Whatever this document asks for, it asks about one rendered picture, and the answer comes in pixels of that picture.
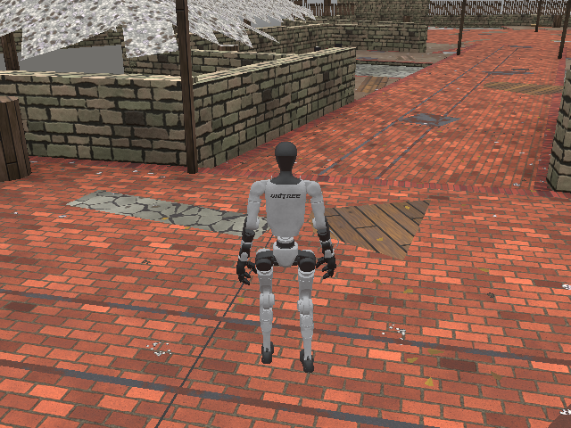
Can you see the left robot foot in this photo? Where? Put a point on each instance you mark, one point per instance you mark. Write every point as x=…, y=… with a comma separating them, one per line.
x=267, y=356

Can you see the left robot upper arm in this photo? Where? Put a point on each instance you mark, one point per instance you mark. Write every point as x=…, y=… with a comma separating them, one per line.
x=254, y=203

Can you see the left robot hand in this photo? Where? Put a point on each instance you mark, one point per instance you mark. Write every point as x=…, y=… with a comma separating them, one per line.
x=241, y=271

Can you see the right robot shin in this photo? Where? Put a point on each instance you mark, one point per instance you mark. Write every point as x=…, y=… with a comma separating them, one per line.
x=307, y=326

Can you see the robot right forearm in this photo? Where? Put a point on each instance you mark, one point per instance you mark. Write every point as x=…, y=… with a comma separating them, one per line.
x=325, y=241

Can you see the right robot hand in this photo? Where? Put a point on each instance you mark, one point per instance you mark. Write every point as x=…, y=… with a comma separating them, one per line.
x=330, y=266

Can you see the right robot upper arm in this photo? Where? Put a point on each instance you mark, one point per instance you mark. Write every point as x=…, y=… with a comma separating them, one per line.
x=313, y=189

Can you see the robot left forearm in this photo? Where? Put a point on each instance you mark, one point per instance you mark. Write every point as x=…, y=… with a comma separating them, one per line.
x=246, y=243

